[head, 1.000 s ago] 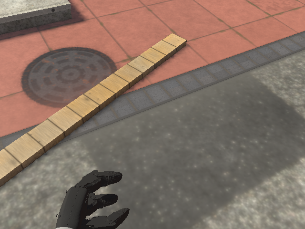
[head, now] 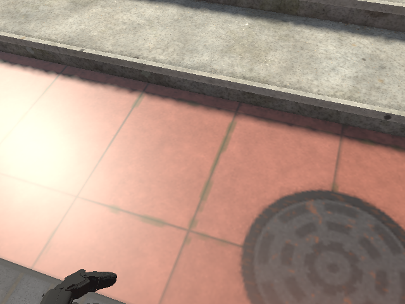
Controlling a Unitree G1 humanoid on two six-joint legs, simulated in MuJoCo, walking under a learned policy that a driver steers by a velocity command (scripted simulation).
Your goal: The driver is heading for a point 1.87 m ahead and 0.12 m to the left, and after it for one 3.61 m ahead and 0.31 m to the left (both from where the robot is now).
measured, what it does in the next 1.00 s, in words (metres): climbs: left foot, then right foot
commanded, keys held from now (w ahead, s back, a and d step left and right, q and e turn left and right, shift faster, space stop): shift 1.00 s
